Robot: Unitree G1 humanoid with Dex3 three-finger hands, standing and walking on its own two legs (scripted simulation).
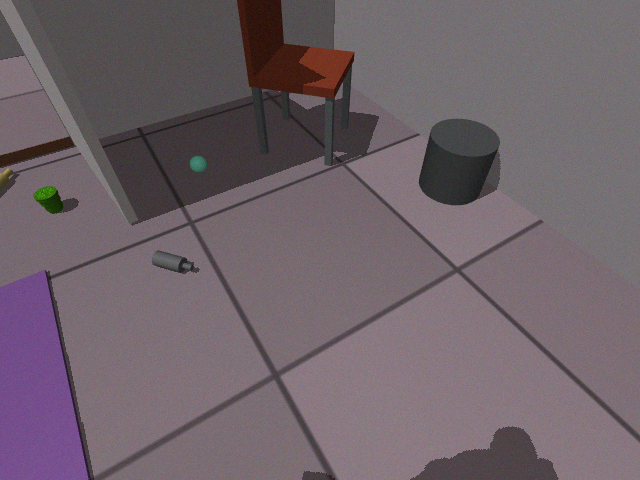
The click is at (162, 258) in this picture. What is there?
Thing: lying bottle
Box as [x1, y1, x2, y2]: [152, 251, 193, 272]
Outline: 152,256 153,264 180,272 183,271 185,268 191,270 193,267 193,265 186,262 186,258 161,251 156,251
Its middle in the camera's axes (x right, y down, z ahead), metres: -0.59 +0.10 +1.56
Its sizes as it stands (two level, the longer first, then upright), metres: 0.164 0.062 0.062
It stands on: the floor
